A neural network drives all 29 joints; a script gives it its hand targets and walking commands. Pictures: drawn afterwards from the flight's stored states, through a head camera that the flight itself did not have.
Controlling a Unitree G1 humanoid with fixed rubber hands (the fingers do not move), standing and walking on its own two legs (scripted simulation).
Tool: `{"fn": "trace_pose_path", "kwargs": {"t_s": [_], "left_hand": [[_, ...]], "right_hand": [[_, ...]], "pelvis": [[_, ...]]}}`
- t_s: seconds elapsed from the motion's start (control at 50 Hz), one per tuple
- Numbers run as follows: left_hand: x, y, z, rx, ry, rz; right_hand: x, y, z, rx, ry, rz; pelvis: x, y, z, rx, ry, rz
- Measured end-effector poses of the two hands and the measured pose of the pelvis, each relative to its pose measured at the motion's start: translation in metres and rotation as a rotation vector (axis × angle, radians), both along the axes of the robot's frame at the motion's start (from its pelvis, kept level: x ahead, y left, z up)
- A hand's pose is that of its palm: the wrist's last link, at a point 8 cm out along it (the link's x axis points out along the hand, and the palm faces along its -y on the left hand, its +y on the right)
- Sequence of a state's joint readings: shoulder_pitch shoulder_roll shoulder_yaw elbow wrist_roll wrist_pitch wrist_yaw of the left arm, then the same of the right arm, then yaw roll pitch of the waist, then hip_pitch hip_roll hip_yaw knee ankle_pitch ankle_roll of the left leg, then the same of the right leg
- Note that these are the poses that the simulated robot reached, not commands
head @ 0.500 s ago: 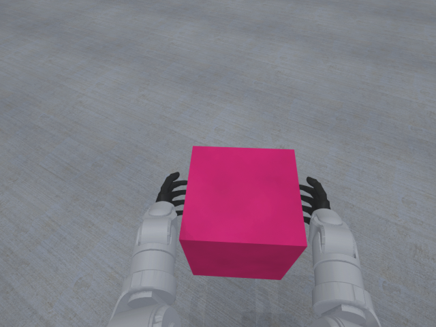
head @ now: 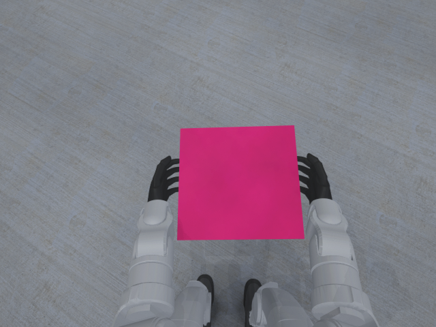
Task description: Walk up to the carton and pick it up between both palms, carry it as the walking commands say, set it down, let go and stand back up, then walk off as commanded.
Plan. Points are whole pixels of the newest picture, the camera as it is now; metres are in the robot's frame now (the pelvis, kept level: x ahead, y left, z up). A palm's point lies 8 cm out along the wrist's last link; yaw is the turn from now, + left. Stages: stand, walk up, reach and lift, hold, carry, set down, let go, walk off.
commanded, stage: set down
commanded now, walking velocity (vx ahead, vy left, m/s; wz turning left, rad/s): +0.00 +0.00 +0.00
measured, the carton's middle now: (237, 191) +0.37 -0.01 -0.14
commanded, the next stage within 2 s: none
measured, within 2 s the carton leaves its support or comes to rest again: neither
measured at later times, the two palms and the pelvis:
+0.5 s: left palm (167, 198) +0.36 +0.15 -0.15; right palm (302, 197) +0.36 -0.15 -0.14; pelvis -0.04 +0.00 -0.06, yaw -1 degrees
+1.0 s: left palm (173, 200) +0.38 +0.15 -0.25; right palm (289, 198) +0.38 -0.15 -0.23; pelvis -0.05 +0.01 -0.12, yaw -2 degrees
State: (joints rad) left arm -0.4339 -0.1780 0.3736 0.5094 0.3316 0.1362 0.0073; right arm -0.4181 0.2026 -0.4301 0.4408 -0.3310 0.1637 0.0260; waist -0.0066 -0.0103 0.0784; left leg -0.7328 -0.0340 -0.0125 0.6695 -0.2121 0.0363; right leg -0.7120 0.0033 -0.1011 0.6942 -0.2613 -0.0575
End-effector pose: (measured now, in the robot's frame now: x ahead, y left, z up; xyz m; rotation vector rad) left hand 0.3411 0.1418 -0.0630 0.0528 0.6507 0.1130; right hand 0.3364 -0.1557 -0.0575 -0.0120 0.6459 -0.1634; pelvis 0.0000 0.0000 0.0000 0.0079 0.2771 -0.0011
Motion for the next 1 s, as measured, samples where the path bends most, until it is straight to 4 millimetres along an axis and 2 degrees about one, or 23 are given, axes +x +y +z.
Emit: {"fn": "trace_pose_path", "kwargs": {"t_s": [0.16, 0.4, 0.66, 1.0], "left_hand": [[0.002, 0.007, -0.025, 0.014, -0.032, -0.023], [0.018, 0.006, -0.063, 0.000, -0.033, -0.015], [0.024, 0.007, -0.123, -0.012, -0.011, 0.005], [0.041, 0.011, -0.186, -0.007, -0.010, -0.001]], "right_hand": [[-0.002, 0.007, -0.024, 0.011, -0.033, -0.021], [0.014, 0.005, -0.060, -0.025, -0.040, 0.001], [0.025, 0.005, -0.116, -0.015, -0.022, 0.012], [0.044, 0.009, -0.176, -0.007, -0.020, 0.009]], "pelvis": [[-0.016, -0.001, -0.021, -0.005, 0.066, -0.008], [-0.037, 0.004, -0.051, -0.012, 0.112, -0.009], [-0.038, 0.004, -0.080, -0.014, 0.230, -0.015], [-0.045, 0.010, -0.118, -0.025, 0.329, -0.024]]}}
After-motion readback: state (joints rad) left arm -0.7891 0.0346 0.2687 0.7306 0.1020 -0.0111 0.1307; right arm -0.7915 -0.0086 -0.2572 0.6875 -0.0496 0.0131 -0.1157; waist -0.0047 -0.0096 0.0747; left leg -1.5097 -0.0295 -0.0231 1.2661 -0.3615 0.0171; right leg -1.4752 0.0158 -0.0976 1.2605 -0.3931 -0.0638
